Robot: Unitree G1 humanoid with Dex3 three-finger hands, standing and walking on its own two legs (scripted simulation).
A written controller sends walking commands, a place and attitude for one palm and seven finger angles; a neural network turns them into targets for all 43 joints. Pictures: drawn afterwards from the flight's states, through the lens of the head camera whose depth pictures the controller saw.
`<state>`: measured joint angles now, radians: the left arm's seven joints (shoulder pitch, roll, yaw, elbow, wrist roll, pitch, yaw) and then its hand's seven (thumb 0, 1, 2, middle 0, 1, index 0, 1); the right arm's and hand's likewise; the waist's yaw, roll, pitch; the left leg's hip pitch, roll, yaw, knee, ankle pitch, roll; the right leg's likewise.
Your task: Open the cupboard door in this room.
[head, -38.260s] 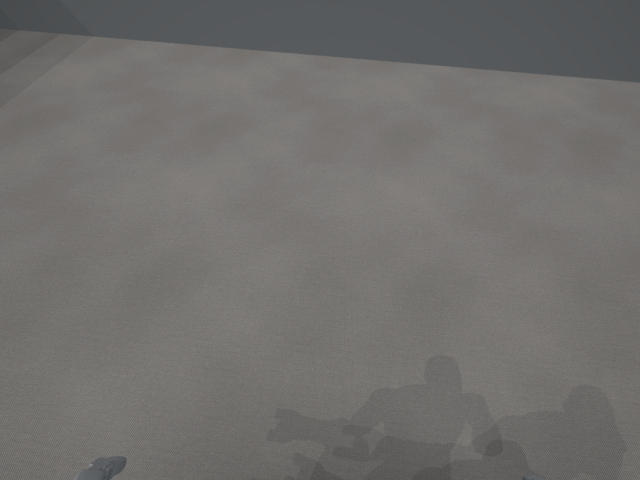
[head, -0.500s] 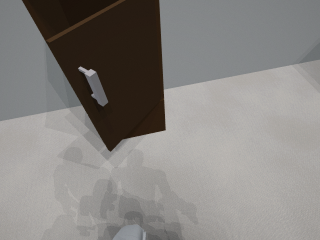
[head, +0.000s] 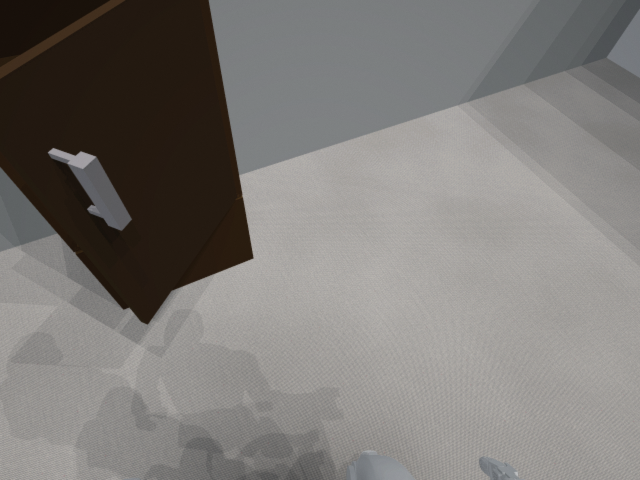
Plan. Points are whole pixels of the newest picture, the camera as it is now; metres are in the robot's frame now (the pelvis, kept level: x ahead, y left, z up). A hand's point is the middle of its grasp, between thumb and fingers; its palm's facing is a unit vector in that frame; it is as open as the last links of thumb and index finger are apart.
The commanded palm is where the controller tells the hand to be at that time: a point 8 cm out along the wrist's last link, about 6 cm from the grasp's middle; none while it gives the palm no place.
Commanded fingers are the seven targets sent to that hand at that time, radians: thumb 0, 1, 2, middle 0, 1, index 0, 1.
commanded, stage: walk to a spot facing it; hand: left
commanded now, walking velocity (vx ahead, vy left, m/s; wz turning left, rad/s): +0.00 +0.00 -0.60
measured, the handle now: (90, 189) +0.45 +0.39 +0.03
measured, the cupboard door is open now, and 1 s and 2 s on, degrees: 41 41 41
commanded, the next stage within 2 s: none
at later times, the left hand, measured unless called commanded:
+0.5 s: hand (230, 446) +0.17 +0.14 -0.17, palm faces -0.33 -0.92 -0.20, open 7.4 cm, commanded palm none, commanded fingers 0.00 0.90 0.90 -0.20 -0.30 -0.20 -0.30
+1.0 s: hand (270, 431) +0.20 +0.09 -0.18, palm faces -0.56 -0.81 -0.20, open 7.4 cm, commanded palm none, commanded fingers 0.00 0.90 0.90 -0.20 -0.30 -0.20 -0.30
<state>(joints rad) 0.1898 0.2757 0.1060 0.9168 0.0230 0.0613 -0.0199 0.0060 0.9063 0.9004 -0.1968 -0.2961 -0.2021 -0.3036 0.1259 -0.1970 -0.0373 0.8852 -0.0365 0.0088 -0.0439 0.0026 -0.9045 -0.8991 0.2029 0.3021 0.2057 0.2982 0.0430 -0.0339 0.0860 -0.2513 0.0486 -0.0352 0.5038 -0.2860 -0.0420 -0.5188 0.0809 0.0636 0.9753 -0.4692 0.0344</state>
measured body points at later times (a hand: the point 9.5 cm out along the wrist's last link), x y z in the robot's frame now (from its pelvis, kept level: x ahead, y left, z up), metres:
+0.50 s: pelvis +0.00 -0.01 +0.00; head +0.05 -0.01 +0.44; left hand +0.19 +0.19 -0.15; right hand -0.06 -0.28 -0.13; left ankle +0.04 +0.11 -0.74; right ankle -0.04 -0.13 -0.68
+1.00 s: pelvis +0.07 -0.07 -0.01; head +0.10 -0.08 +0.44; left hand +0.23 +0.13 -0.16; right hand +0.01 -0.34 -0.13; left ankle +0.19 +0.01 -0.74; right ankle -0.04 -0.13 -0.72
